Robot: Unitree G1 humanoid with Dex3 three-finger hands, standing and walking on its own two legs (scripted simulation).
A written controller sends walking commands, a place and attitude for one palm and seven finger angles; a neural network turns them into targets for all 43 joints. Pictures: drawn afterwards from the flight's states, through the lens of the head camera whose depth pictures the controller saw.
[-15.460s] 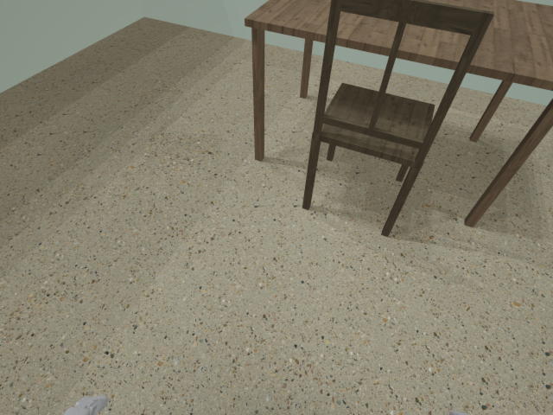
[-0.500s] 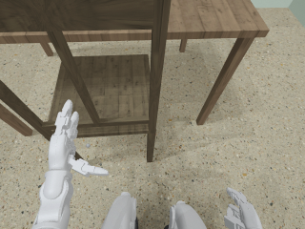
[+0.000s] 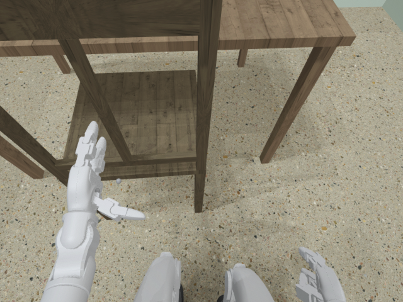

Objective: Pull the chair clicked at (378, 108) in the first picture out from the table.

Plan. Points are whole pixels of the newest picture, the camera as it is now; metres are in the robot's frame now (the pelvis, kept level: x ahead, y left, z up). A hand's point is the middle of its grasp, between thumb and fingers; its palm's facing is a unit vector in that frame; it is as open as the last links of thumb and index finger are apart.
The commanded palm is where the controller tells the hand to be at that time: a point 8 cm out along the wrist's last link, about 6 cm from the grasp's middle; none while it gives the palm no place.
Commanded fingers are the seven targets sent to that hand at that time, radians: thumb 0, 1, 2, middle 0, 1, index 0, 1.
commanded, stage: push the fingers through the gap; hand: left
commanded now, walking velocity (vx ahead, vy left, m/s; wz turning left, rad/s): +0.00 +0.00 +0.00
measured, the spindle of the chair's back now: (106, 116) +0.46 +0.21 +0.06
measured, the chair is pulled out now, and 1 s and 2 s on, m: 0.00 0.00 0.00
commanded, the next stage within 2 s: hook a spindle and tug to test in 1.30 s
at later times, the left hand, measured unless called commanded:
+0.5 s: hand (118, 157) +0.38 +0.18 +0.02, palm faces +0.13 -0.99 -0.04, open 16.9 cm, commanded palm +0.36 +0.24 +0.03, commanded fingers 0.00 -0.50 0.30 -0.06 -0.08 -0.06 -0.08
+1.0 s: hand (118, 139) +0.42 +0.19 +0.03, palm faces +0.13 -0.99 -0.04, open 16.9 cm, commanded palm +0.39 +0.24 +0.03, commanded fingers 0.00 -0.50 0.30 -0.06 -0.08 -0.06 -0.08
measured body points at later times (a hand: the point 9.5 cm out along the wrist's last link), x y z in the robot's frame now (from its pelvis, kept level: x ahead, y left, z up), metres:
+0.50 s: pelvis +0.00 +0.00 +0.00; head +0.11 +0.01 +0.44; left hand +0.37 +0.24 +0.03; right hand +0.12 -0.26 -0.11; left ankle +0.05 +0.10 -0.62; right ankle +0.01 -0.09 -0.62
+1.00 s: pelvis +0.00 +0.01 +0.00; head +0.13 +0.02 +0.44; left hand +0.41 +0.24 +0.03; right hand +0.09 -0.25 -0.12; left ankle +0.05 +0.10 -0.62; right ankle +0.01 -0.09 -0.62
